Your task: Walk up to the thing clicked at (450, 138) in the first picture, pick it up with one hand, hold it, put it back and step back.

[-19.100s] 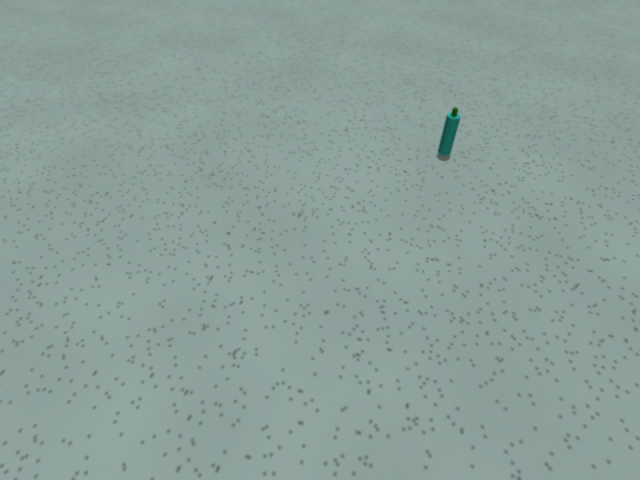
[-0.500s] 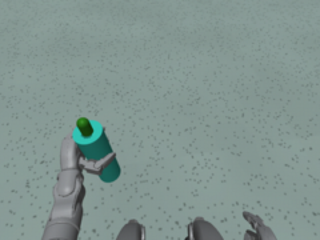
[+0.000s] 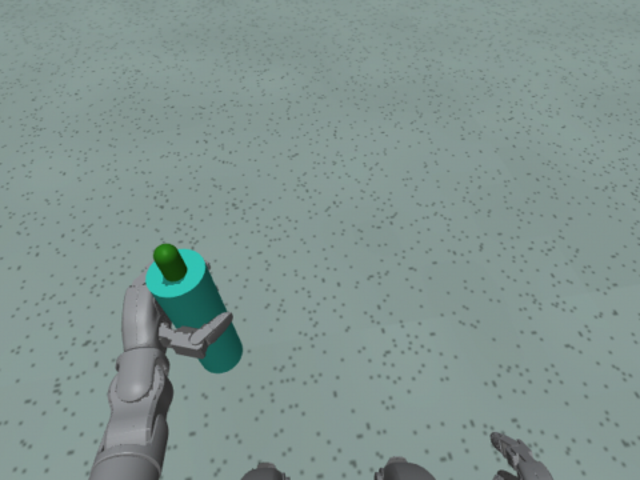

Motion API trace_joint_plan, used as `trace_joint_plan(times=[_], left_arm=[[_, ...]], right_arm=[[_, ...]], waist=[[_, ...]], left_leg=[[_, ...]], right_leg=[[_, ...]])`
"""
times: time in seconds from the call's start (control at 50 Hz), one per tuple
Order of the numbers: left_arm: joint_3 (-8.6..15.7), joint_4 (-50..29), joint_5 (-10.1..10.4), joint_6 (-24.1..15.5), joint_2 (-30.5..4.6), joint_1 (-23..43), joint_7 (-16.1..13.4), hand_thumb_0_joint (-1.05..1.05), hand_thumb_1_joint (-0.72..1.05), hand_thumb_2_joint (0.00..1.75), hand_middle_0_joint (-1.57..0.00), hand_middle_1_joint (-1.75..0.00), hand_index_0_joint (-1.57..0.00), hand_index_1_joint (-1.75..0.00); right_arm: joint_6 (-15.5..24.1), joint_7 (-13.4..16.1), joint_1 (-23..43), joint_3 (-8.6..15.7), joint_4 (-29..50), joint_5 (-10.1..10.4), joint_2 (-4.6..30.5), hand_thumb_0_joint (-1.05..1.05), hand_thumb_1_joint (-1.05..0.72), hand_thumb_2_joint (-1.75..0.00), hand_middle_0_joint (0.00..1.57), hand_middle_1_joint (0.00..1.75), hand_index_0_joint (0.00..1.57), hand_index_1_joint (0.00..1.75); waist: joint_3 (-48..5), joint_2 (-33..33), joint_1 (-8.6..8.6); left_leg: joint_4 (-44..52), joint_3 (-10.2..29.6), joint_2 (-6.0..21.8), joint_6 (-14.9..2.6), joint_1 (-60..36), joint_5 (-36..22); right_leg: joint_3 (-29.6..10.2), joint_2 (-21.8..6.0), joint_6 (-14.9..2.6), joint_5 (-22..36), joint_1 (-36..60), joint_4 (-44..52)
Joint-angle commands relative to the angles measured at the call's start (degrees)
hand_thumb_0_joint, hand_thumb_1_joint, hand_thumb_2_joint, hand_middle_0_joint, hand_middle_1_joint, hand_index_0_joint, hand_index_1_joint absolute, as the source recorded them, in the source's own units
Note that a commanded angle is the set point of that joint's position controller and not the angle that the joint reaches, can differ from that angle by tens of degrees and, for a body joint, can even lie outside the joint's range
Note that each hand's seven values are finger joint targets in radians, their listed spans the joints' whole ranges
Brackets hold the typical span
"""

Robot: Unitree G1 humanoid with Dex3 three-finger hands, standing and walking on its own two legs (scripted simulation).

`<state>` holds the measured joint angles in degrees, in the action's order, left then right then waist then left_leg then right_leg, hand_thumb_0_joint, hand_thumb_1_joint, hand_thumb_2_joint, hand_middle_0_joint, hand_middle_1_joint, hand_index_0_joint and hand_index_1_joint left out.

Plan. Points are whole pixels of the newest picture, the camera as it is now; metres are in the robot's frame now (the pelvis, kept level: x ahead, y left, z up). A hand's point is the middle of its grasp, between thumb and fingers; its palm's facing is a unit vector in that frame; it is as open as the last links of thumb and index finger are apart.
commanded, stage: hold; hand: left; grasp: from the side
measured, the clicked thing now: (197, 310) +0.33 +0.17 +0.00
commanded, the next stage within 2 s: none
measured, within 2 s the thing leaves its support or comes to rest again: neither
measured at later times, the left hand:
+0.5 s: hand (194, 305) +0.33 +0.17 +0.03, palm faces +0.15 -0.99 -0.02, open 9.5 cm
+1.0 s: hand (188, 310) +0.32 +0.17 +0.04, palm faces +0.14 -0.99 -0.03, open 9.5 cm
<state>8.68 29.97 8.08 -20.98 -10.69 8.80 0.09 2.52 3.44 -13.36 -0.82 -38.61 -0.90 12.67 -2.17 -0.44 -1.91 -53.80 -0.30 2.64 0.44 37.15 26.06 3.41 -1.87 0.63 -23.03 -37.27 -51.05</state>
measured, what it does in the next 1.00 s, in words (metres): stands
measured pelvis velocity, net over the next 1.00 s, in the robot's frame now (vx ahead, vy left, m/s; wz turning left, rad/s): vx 0.00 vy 0.00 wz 0.00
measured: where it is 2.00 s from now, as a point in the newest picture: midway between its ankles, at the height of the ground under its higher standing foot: outside the picture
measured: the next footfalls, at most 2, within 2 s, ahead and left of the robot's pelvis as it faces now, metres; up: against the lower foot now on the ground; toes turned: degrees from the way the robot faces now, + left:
none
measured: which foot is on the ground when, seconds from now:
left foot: down 0.00-1.00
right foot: down 0.00-1.00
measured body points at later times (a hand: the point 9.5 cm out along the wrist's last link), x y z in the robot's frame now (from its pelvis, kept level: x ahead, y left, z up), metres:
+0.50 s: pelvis +0.00 +0.00 +0.01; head +0.05 +0.00 +0.46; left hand +0.31 +0.22 +0.04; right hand +0.13 -0.25 -0.10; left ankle +0.01 +0.12 -0.69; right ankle +0.02 -0.13 -0.69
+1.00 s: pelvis +0.00 +0.00 +0.01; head +0.04 +0.01 +0.46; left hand +0.30 +0.23 +0.05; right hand +0.13 -0.24 -0.09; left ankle +0.01 +0.12 -0.69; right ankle +0.02 -0.13 -0.69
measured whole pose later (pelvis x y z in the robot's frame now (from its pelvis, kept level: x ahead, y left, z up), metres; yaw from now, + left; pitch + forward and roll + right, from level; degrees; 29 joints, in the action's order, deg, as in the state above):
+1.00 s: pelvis +0.00 +0.00 +0.01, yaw +0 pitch +5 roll -1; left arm 8.0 26.7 8.2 -20.0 -10.2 5.6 0.9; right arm 3.5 2.6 -13.1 -0.5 -39.1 -0.5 12.3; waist -0.4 -0.6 -1.3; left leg -48.0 -0.5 2.3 0.4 29.7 23.5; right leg 3.3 -1.9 0.7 -20.7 -29.9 -45.5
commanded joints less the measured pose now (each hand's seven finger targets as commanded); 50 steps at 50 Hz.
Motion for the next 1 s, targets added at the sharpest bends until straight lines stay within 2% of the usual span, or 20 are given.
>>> trace_joint_plan(times=[0.0, 0.08, 0.12, 0.22, 0.26, 0.38, 0.42, 0.5, 0.54, 0.56, 0.6, 0.68, 0.7, 0.74, 0.82, 0.84, 0.86, 0.94, 0.96, 0.98], left_arm=[[3.9, -21.8, 2.1, -8.0, -9.2, 22.4, -0.3, 0.00, 0.18, 1.26, -1.25, -1.41, -1.27, -1.41], [2.8, -21.6, 2.2, -7.5, -8.0, 22.3, -0.2, 0.00, 0.16, 1.15, -1.24, -1.36, -1.26, -1.36], [3.2, -21.6, 2.3, -7.6, -8.4, 22.2, 0.0, 0.00, 0.15, 1.13, -1.23, -1.35, -1.25, -1.35], [3.5, -24.3, 2.5, -7.7, -8.6, 22.5, 0.0, 0.00, 0.15, 1.15, -1.24, -1.36, -1.25, -1.35], [2.7, -20.8, 2.6, -7.0, -7.1, 19.8, 0.1, 0.00, 0.14, 1.14, -1.23, -1.35, -1.24, -1.34], [3.9, -23.9, 2.1, -7.4, -9.1, 20.8, 0.0, 0.00, 0.17, 1.15, -1.23, -1.35, -1.25, -1.34], [2.6, -21.1, 2.5, -6.8, -6.6, 18.8, 0.1, 0.00, 0.17, 1.14, -1.23, -1.35, -1.25, -1.34], [3.6, -23.9, 2.0, -7.2, -8.4, 20.3, -0.1, 0.00, 0.22, 1.15, -1.22, -1.34, -1.24, -1.33], [2.2, -23.7, 2.3, -7.2, -6.9, 19.3, 0.2, 0.00, 0.20, 1.16, -1.24, -1.37, -1.26, -1.36], [4.4, -26.2, 2.3, -7.5, -9.3, 21.3, -0.2, 0.00, 0.18, 1.15, -1.23, -1.36, -1.25, -1.35], [2.5, -24.5, 2.3, -7.1, -7.1, 18.8, 0.2, 0.00, 0.20, 1.14, -1.23, -1.34, -1.25, -1.34], [2.9, -23.0, 2.7, -6.6, -6.7, 16.7, 0.4, 0.00, 0.20, 1.15, -1.21, -1.34, -1.23, -1.34], [4.4, -25.5, 2.5, -6.9, -8.9, 18.7, 0.3, 0.00, 0.22, 1.15, -1.21, -1.33, -1.23, -1.33], [1.8, -25.3, 2.4, -6.8, -6.6, 18.5, 0.5, 0.00, 0.22, 1.16, -1.21, -1.35, -1.23, -1.34], [3.1, -24.3, 2.6, -6.5, -7.8, 19.8, 0.5, 0.00, 0.21, 1.17, -1.23, -1.36, -1.25, -1.35], [1.3, -23.4, 2.5, -6.5, -6.0, 19.4, 0.7, 0.00, 0.18, 1.16, -1.22, -1.35, -1.24, -1.35], [3.0, -26.0, 2.6, -7.0, -8.1, 21.7, 0.4, 0.00, 0.21, 1.15, -1.21, -1.33, -1.23, -1.33], [3.9, -25.3, 2.7, -7.2, -8.8, 20.1, 0.7, 0.00, 0.24, 1.16, -1.23, -1.36, -1.25, -1.35], [2.3, -23.7, 2.8, -7.2, -6.9, 18.8, 1.0, 0.00, 0.22, 1.17, -1.23, -1.36, -1.25, -1.35], [2.9, -25.2, 3.0, -7.4, -7.7, 19.6, 1.0, 0.00, 0.22, 1.16, -1.24, -1.36, -1.26, -1.35]], right_arm=[[2.1, 0.4, -0.2, 2.7, 6.1, -0.1, 7.7, 0.00, -0.92, -0.90, 0.20, 0.30, 0.20, 0.30], [2.0, 0.4, -0.2, 2.7, 6.2, 0.0, 7.7, 0.00, -0.93, -0.90, 0.20, 0.30, 0.20, 0.30], [2.0, 0.3, 0.4, 2.8, 6.4, 0.0, 7.7, 0.00, -0.93, -0.90, 0.20, 0.30, 0.20, 0.30], [2.0, 0.3, 0.2, 2.7, 6.5, 0.1, 7.4, 0.00, -0.94, -0.91, 0.20, 0.30, 0.20, 0.30], [2.1, 0.1, 0.1, 2.7, 6.4, 0.2, 7.6, 0.00, -0.93, -0.91, 0.20, 0.30, 0.20, 0.30], [1.8, 0.2, 0.5, 2.8, 6.4, 0.1, 7.2, 0.00, -0.93, -0.91, 0.20, 0.30, 0.20, 0.30], [2.0, 0.1, 0.8, 2.7, 6.8, 0.2, 7.4, 0.00, -0.93, -0.90, 0.20, 0.30, 0.20, 0.30], [2.1, -0.1, 1.2, 2.8, 6.8, 0.1, 7.3, 0.00, -0.93, -0.90, 0.20, 0.30, 0.20, 0.30], [2.2, -0.1, 1.6, 2.7, 7.2, 0.2, 7.2, 0.00, -0.93, -0.90, 0.20, 0.30, 0.20, 0.30], [2.3, -0.1, 1.5, 2.9, 7.2, 0.2, 7.3, 0.00, -0.93, -0.90, 0.20, 0.30, 0.20, 0.30], [2.3, 0.0, 1.5, 2.6, 7.1, 0.3, 7.0, 0.00, -0.93, -0.91, 0.20, 0.30, 0.20, 0.30], [2.7, 0.0, 1.7, 2.6, 6.9, 0.3, 7.0, 0.00, -0.92, -0.90, 0.20, 0.30, 0.20, 0.30], [2.7, 0.0, 1.4, 2.9, 6.7, 0.3, 7.4, 0.00, -0.93, -0.90, 0.20, 0.30, 0.20, 0.30], [2.7, -0.1, 1.0, 2.7, 6.6, 0.3, 7.0, 0.00, -0.92, -0.90, 0.20, 0.30, 0.20, 0.30], [3.1, 0.1, 1.6, 2.9, 6.2, 0.5, 7.3, 0.00, -0.92, -0.91, 0.20, 0.30, 0.20, 0.30], [3.3, -0.1, 1.9, 2.6, 6.4, 0.3, 7.0, 0.00, -0.92, -0.90, 0.20, 0.30, 0.20, 0.30], [3.3, -0.2, 1.8, 3.0, 6.3, 0.5, 7.4, 0.00, -0.92, -0.90, 0.20, 0.30, 0.20, 0.30], [3.5, -0.4, 1.4, 2.8, 5.9, 0.4, 7.1, 0.00, -0.92, -0.90, 0.20, 0.30, 0.20, 0.30], [3.5, -0.4, 1.2, 2.9, 6.0, 0.5, 7.2, 0.00, -0.92, -0.90, 0.20, 0.30, 0.20, 0.30], [3.6, -0.4, 1.6, 2.8, 6.1, 0.5, 7.1, 0.00, -0.92, -0.90, 0.20, 0.30, 0.20, 0.30]], waist=[[-23.5, -3.8, 0.44], [-22.4, -2.9, -0.45], [-20.8, -3.9, 0.12], [-22.1, -3.8, 0.38], [-20.4, -3.0, 0.20], [-20.8, -3.2, 0.59], [-19.3, -2.2, -0.13], [-20.0, -3.9, 0.55], [-18.4, -2.4, 0.25], [-19.6, -3.7, 0.78], [-18.9, -3.1, 0.29], [-18.2, -1.7, 0.19], [-20.2, -3.6, 0.54], [-18.7, -3.1, -0.21], [-16.5, -2.3, -0.10], [-16.2, -3.1, -0.17], [-17.1, -3.8, 0.08], [-17.7, -3.3, 0.63], [-17.3, -2.1, 0.01], [-17.7, -3.1, 0.46]], left_leg=[[8.4, 1.4, -2.0, -0.17, -11.9, -18.5], [9.1, 1.2, -2.0, -0.21, -12.7, -18.7], [9.6, 1.2, -2.0, -0.07, -12.6, -17.6], [9.9, 1.1, -2.0, -0.12, -14.1, -19.5], [10.4, 1.1, -1.9, -0.07, -13.5, -19.3], [10.9, 0.4, -2.3, -0.40, -13.4, -18.1], [11.3, 0.4, -2.1, -0.38, -13.6, -17.8], [11.6, 0.5, -2.3, -0.23, -14.1, -18.0], [12.1, 0.7, -2.1, -0.29, -13.9, -17.5], [12.2, 0.5, -2.3, -0.33, -13.9, -16.6], [12.7, 0.6, -2.2, -0.27, -14.5, -16.3], [12.4, 0.5, -2.2, -0.40, -14.1, -17.0], [12.4, 0.4, -2.2, -0.30, -15.0, -17.8], [12.5, 0.6, -2.1, -0.19, -15.4, -18.2], [13.4, 0.6, -2.1, -0.42, -14.6, -15.8], [13.4, 0.7, -2.1, -0.22, -14.7, -15.7], [13.8, 0.9, -1.9, -0.09, -15.3, -15.2], [13.6, 0.8, -2.2, -0.23, -14.6, -14.7], [13.5, 0.7, -2.2, -0.29, -15.1, -15.0], [13.5, 0.7, -2.3, -0.29, -14.8, -14.8]], right_leg=[[-0.7, 2.4, -1.73, 17.8, 12.0, 6.1], [-0.8, 2.4, -1.61, 18.5, 12.6, 6.9], [-0.7, 2.4, -1.70, 17.0, 12.3, 7.3], [-0.7, 2.4, -1.61, 18.7, 14.1, 7.6], [-0.6, 2.5, -1.72, 18.3, 14.1, 8.0], [-1.2, 2.0, -1.41, 18.3, 15.9, 9.2], [-1.0, 2.2, -1.40, 18.1, 15.3, 9.5], [-0.9, 2.1, -1.54, 17.7, 15.9, 9.9], [-0.6, 2.4, -1.44, 17.3, 15.8, 9.9], [-0.9, 2.2, -1.45, 16.7, 16.3, 10.2], [-0.7, 2.3, -1.51, 16.1, 16.2, 10.5], [-0.8, 2.2, -1.23, 17.1, 16.7, 10.8], [-1.1, 2.1, -1.40, 18.1, 17.0, 10.6], [-0.7, 2.3, -1.45, 18.0, 16.2, 10.5], [-0.8, 2.1, -1.36, 16.2, 15.8, 11.4], [-0.7, 2.2, -1.42, 15.7, 15.0, 11.1], [-0.5, 2.3, -1.53, 14.9, 15.0, 11.1], [-0.6, 2.2, -1.40, 14.7, 16.2, 11.3], [-0.6, 2.2, -1.36, 15.0, 16.0, 11.2], [-0.7, 2.1, -1.38, 14.8, 16.2, 11.3]])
